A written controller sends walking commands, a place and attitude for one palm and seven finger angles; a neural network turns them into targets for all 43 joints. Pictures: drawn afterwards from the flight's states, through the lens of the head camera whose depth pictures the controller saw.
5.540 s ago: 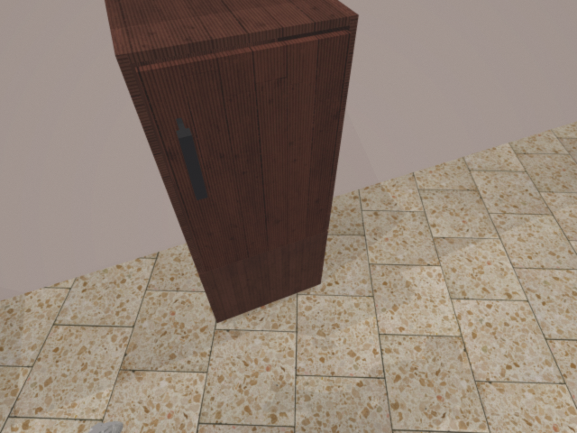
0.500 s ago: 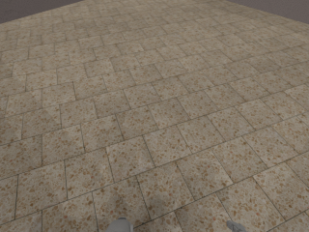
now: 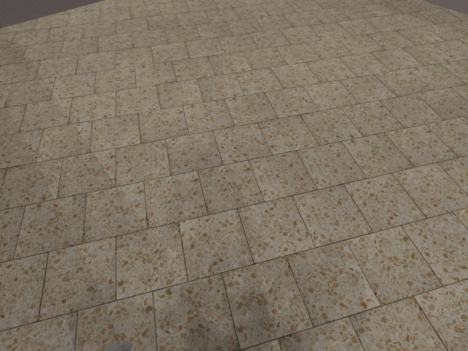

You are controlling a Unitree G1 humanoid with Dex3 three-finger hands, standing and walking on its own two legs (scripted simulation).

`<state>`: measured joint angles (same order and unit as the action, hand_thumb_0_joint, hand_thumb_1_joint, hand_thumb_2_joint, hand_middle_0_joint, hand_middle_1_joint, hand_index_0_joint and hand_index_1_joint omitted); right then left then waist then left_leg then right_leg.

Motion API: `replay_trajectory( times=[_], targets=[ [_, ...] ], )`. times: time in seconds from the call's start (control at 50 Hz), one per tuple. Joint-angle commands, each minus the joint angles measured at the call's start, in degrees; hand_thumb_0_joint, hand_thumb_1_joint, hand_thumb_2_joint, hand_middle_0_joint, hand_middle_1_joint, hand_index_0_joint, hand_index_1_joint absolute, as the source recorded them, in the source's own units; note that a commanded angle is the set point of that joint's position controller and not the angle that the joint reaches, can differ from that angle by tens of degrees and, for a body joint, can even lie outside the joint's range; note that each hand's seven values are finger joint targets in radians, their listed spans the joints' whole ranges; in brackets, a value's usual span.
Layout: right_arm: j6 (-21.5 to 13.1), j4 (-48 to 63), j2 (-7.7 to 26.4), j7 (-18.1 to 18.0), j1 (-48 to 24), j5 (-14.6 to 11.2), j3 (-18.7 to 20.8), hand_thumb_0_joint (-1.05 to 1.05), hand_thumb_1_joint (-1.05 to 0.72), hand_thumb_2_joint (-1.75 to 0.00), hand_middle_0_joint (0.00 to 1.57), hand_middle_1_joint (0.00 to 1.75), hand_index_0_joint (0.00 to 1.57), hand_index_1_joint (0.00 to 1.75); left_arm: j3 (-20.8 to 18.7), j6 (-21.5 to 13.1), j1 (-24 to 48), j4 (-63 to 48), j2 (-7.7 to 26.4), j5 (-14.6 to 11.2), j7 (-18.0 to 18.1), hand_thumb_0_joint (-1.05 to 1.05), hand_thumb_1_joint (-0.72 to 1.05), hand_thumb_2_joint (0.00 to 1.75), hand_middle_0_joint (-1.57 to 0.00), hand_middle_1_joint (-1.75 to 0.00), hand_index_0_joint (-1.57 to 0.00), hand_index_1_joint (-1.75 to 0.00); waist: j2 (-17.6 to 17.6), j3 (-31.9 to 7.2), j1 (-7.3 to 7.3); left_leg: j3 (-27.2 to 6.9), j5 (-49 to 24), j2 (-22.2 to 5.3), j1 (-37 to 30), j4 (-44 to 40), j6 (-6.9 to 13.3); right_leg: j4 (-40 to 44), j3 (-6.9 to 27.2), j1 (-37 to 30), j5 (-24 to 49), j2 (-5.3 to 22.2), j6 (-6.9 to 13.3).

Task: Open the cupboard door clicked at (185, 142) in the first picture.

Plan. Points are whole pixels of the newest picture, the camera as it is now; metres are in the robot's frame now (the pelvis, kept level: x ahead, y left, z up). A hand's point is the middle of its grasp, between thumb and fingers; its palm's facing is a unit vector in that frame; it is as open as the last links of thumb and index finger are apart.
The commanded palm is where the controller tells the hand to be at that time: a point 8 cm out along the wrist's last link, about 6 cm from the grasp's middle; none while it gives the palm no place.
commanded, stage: turn to face it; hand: left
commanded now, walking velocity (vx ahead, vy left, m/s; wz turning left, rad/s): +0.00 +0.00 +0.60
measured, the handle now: out of the picture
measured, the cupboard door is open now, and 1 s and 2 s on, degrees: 0 0 0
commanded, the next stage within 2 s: none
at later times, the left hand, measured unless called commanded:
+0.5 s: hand out of the picture -0.03 +0.24 -0.19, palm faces +0.36 -0.90 -0.26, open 7.4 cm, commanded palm none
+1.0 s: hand out of the picture -0.02 +0.19 -0.14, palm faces +0.58 -0.77 -0.27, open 7.4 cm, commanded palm none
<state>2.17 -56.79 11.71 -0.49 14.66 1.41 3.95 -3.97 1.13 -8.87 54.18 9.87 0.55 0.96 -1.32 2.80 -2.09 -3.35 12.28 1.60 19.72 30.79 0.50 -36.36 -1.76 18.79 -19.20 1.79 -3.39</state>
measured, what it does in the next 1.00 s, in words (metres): steps on the spot, turning left: right foot, then left foot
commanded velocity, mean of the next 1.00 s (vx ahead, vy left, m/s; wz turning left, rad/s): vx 0.00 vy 0.00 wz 0.60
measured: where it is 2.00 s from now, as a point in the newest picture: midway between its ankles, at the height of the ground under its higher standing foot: outside the picture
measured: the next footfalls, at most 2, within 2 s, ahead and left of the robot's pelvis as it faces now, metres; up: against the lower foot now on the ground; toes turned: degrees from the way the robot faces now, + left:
right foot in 0.02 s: +0.05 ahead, -0.13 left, +0.00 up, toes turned -2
left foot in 0.42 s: +0.01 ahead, +0.14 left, +0.00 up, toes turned +24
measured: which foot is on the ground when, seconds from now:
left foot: down 0.00-0.02, up 0.04-0.40, down 0.42-0.84, up 0.86-1.00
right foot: up 0.00-0.00, down 0.02-0.42, up 0.44-0.82, down 0.84-1.00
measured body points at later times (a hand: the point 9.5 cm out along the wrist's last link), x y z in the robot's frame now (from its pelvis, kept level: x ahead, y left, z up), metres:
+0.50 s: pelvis +0.00 +0.02 -0.01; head +0.04 +0.05 +0.43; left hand -0.05 +0.29 -0.17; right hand +0.21 -0.20 -0.13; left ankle -0.02 +0.12 -0.73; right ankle +0.00 -0.13 -0.69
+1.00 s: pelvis +0.01 -0.02 +0.00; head +0.05 -0.02 +0.45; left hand -0.05 +0.23 -0.12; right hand +0.22 -0.20 -0.15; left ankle -0.08 +0.08 -0.65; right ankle +0.07 -0.11 -0.73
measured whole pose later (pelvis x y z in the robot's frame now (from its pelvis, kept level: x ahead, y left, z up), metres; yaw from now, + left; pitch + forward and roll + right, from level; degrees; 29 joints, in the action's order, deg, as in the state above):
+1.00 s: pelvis +0.01 -0.02 +0.00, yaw +38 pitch -1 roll +1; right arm 4.7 -53.0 14.9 1.6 11.0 1.3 5.6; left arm -1.9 1.1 -10.5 48.8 9.8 1.3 1.1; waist -2.1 4.7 -2.1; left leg 0.0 23.6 0.2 29.6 66.2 -3.3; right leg -31.9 -8.1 13.2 -17.6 5.7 -0.1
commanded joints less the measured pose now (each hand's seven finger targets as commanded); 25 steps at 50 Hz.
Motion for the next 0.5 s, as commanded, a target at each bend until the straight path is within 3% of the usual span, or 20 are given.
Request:
replay_trajectory(
  times=[0.0, 0.02, 0.04, 0.06, 0.08, 0.12, 0.16, 0.24, 0.3, 0.34, 0.36, 0.38, 0.4, 0.42, 0.44, 0.46, 0.48],
  targets=[
    [-1.28, 8.59, 3.81, 0.36, -2.67, -0.8, 1.91, 0.0, -0.9, -0.9, 0.2, 0.3, 0.2, 0.3, -2.91, -1.85, -9.04, -2.82, 14.79, 1.12, 1.47, 0.0, 0.9, 0.9, -0.2, -0.3, -0.2, -0.3, 17.69, -8.06, 5.22, 3.63, 17.44, 1.88, 17.08, 15.61, -2.81, 20.17, 19.92, -21.64, 16.7, 24.02, 8.89],
    [-0.6, 8.44, 6.49, 0.3, -2.63, -0.09, 2.63, 0.0, -0.9, -0.9, 0.2, 0.3, 0.2, 0.3, -2.77, -1.8, -8.11, -3.84, 15.09, 0.71, 1.42, 0.0, 0.9, 0.9, -0.2, -0.3, -0.2, -0.3, 15.02, -8.08, 5.09, 1.25, 21.18, -1.06, 15.49, 27.72, -2.82, 20.14, 19.15, -15.16, 17.23, 27.35, 12.36],
    [0.14, 8.2, 6.05, 0.39, -3.82, -0.15, 2.81, 0.0, -0.9, -0.9, 0.2, 0.3, 0.2, 0.3, -2.61, -1.55, -4.87, -4.51, 13.13, 0.64, 1.73, 0.0, 0.9, 0.9, -0.2, -0.3, -0.2, -0.3, 13.09, -5.46, 3.54, 0.83, 19.7, -2.3, 15.31, 34.39, -2.91, 19.75, 17.09, -10.92, 18.25, 25.21, 12.46],
    [0.49, 7.31, 5.73, 0.75, -3.71, -0.03, 2.59, 0.0, -0.9, -0.9, 0.2, 0.3, 0.2, 0.3, -1.84, -1.58, -1.92, -5.14, 11.46, 0.66, 1.61, 0.0, 0.9, 0.9, -0.2, -0.3, -0.2, -0.3, 10.08, -1.75, 2.27, 1.53, 15.91, -4.01, 16.0, 38.3, -3.41, 18.65, 11.43, -8.54, 19.48, 21.97, 11.7],
    [0.63, 6.74, 5.24, 1.18, -2.95, 0.08, 2.41, 0.0, -0.9, -0.9, 0.2, 0.3, 0.2, 0.3, -1.18, -1.68, -0.5, -5.57, 10.11, 0.74, 1.42, 0.0, 0.9, 0.9, -0.2, -0.3, -0.2, -0.3, 9.5, -0.44, 1.26, 2.6, 13.13, -4.45, 15.96, 39.41, -3.97, 17.18, 6.3, -7.87, 23.02, 19.12, 10.43],
    [0.79, 6.86, 4.89, 1.54, -3.03, -0.09, 2.05, 0.0, -0.9, -0.9, 0.2, 0.3, 0.2, 0.3, -1.05, -1.84, -1.18, -5.74, 10.27, 0.99, 1.39, 0.0, 0.9, 0.9, -0.2, -0.3, -0.2, -0.3, 11.76, -0.77, 1.61, 4.61, 12.32, -4.75, 14.7, 36.68, -4.76, 15.91, 1.66, -9.44, 27.72, 18.15, 9.84],
    [0.99, 7.47, 4.59, 1.79, -4.76, -0.21, 1.77, 0.0, -0.9, -0.9, 0.2, 0.3, 0.2, 0.3, -1.18, -1.68, -2.91, -5.53, 11.46, 1.05, 1.3, 0.0, 0.9, 0.9, -0.2, -0.3, -0.2, -0.3, 11.18, -1.23, 2.47, 6.27, 12.18, -4.55, 13.09, 32.0, -5.04, 15.32, -0.81, -11.2, 29.07, 18.05, 9.53],
    [0.87, 9.33, 4.75, 2.22, -9.05, -0.41, 1.29, 0.0, -0.9, -0.9, 0.2, 0.3, 0.2, 0.3, -1.5, -1.15, -5.05, -5.04, 13.36, 1.28, 1.0, 0.0, 0.9, 0.9, -0.2, -0.3, -0.2, -0.3, 13.92, -1.48, 4.34, 8.94, 12.55, -4.06, 9.11, 22.05, -4.77, 14.15, -2.88, -12.07, 29.47, 18.78, 9.41],
    [0.42, 10.37, 5.19, 2.26, -9.99, -0.59, 1.01, 0.0, -0.9, -0.9, 0.2, 0.3, 0.2, 0.3, -2.1, -0.78, -5.2, -5.34, 14.85, 1.32, 0.81, 0.0, 0.9, 0.9, -0.2, -0.3, -0.2, -0.3, 15.25, -3.02, 4.72, 10.85, 12.52, -3.53, 5.18, 14.35, -3.87, 11.41, -4.23, -13.15, 31.58, 19.71, 9.13],
    [-0.03, 10.55, 6.11, 2.16, -8.17, -0.61, 1.06, 0.0, -0.9, -0.9, 0.2, 0.3, 0.2, 0.3, -2.32, -0.57, -4.96, -5.22, 15.14, 1.17, 0.65, 0.0, 0.9, 0.9, -0.2, -0.3, -0.2, -0.3, 14.38, -5.35, 3.65, 11.75, 8.91, -2.96, 0.6, 5.65, -3.21, 6.95, -5.87, -14.2, 32.71, 19.4, 7.42],
    [-0.31, 10.12, 7.33, 2.05, -5.64, -0.39, 1.44, 0.0, -0.9, -0.9, 0.2, 0.3, 0.2, 0.3, -2.48, -0.45, -4.76, -5.4, 15.25, 0.77, 0.48, 0.0, 0.9, 0.9, -0.2, -0.3, -0.2, -0.3, 12.15, -6.97, 2.09, 12.08, 3.08, -2.45, -4.92, -0.85, -2.71, 2.12, -8.01, -12.48, 32.17, 18.27, 5.49],
    [-0.93, 9.22, 11.19, 1.91, -1.05, -0.13, 2.46, 0.0, -0.9, -0.9, 0.2, 0.3, 0.2, 0.3, -2.45, -0.37, -4.82, -6.07, 14.09, 0.32, 0.26, 0.0, 0.9, 0.9, -0.2, -0.3, -0.2, -0.3, 4.72, -10.73, -0.6, 6.92, -8.29, -6.64, -16.99, -6.84, -0.63, -8.55, -9.33, -4.54, 26.02, 16.65, 2.71],
    [-1.42, 8.98, 18.58, 1.51, 2.9, 0.13, 4.31, 0.0, -0.9, -0.9, 0.2, 0.3, 0.2, 0.3, -1.54, -0.31, -3.75, -8.86, 9.95, -0.1, -0.37, 0.0, 0.9, 0.9, -0.2, -0.3, -0.2, -0.3, -15.69, -12.31, -3.0, -15.22, -33.41, -23.46, -27.42, -7.43, 7.86, -22.71, -10.35, 14.24, -11.05, 7.57, -2.36],
    [-0.92, 7.44, 19.79, 1.39, 6.08, -0.57, 4.36, 0.0, -0.9, -0.9, 0.2, 0.3, 0.2, 0.3, -0.93, 0.19, -0.31, -10.68, 9.84, 0.57, 0.08, 0.0, 0.9, 0.9, -0.2, -0.3, -0.2, -0.3, -12.97, -11.88, -4.06, -15.06, -39.89, -27.94, -24.55, -7.13, 12.49, -29.21, -4.17, 16.71, -19.94, 6.56, -1.94],
    [-1.23, 7.42, 18.48, 0.57, 5.42, -0.59, 3.9, 0.0, -0.9, -0.9, 0.2, 0.3, 0.2, 0.3, -1.08, 0.67, 0.86, -10.25, 9.31, 0.5, 0.69, 0.0, 0.9, 0.9, -0.2, -0.3, -0.2, -0.3, -14.45, -12.92, -3.64, -15.67, -37.36, -25.76, -22.99, -6.52, 12.45, -31.86, -0.04, 17.59, -17.67, 6.5, -1.83],
    [-1.28, 8.14, 16.51, -0.02, 2.33, -0.31, 3.54, 0.0, -0.9, -0.9, 0.2, 0.3, 0.2, 0.3, -1.28, 0.48, 2.47, -9.76, 9.65, 0.32, 0.57, 0.0, 0.9, 0.9, -0.2, -0.3, -0.2, -0.3, -13.15, -9.05, -3.38, -14.54, -31.34, -23.35, -17.8, -7.49, 11.94, -33.16, 0.93, 17.98, -14.6, 6.39, -1.97],
    [-1.33, 9.18, 14.74, -0.13, -1.91, -0.1, 2.85, 0.0, -0.9, -0.9, 0.2, 0.3, 0.2, 0.3, -1.53, 0.53, 1.94, -8.82, 9.79, 0.32, 0.16, 0.0, 0.9, 0.9, -0.2, -0.3, -0.2, -0.3, -10.73, -5.59, -1.29, -11.09, -27.08, -20.03, -12.95, -8.42, 10.22, -32.78, 1.38, 16.49, -10.39, 6.35, -1.99]
  ],
)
